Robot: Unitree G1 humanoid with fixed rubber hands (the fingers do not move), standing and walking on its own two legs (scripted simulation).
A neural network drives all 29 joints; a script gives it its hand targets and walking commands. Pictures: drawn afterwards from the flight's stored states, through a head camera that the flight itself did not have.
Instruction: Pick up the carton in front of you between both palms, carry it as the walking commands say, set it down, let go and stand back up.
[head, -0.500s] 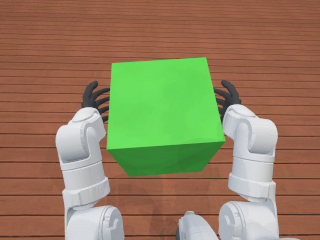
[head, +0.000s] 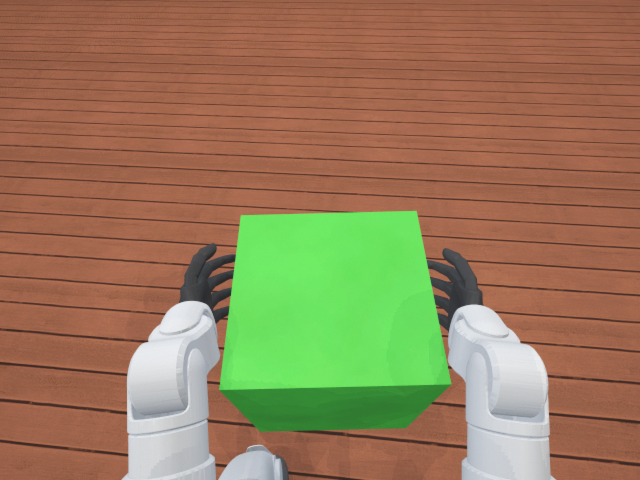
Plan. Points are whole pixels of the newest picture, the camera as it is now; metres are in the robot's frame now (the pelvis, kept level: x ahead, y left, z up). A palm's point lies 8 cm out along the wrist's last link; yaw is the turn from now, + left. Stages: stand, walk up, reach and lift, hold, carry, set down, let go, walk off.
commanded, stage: carry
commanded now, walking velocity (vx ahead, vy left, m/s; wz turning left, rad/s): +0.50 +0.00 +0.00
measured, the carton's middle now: (331, 331) +0.29 +0.00 +0.00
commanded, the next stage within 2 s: none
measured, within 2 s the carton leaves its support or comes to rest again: neither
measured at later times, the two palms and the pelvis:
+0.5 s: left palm (219, 141) +0.56 +0.16 +0.10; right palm (415, 140) +0.55 -0.14 +0.10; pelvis +0.33 +0.02 +0.00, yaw -2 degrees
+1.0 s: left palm (258, 71) +0.82 +0.13 +0.08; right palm (409, 67) +0.82 -0.17 +0.08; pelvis +0.59 -0.02 -0.01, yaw +0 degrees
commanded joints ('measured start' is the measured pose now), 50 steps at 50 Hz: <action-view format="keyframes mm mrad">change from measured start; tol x32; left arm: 1 -212 -868 -671 -183 -256 56 -112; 50 -112 -714 -734 -322 -260 112 -110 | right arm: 1 -337 901 721 -219 290 14 90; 50 -162 714 689 -300 263 77 111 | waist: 1 21 -148 -218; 7 -26 302 -433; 28 -12 163 -81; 32 19 -320 -420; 50 7 50 -187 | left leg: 1 32 -57 97 -175 113 20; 5 700 -14 65 -266 122 91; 7 981 390 -629 -359 240 325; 14 489 236 -178 -574 -225 146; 26 617 181 -5 -527 88 128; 30 556 77 115 -3 449 7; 33 12 -56 -44 577 -430 -30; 50 407 145 -57 -282 138 14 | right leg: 1 295 -197 43 63 885 -36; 4 147 -157 -49 347 964 23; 8 -655 -11 144 1155 -202 44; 29 -265 -12 -140 184 231 50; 32 359 -448 482 143 879 -165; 34 302 -382 302 171 1059 -132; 50 -197 -153 13 151 44 74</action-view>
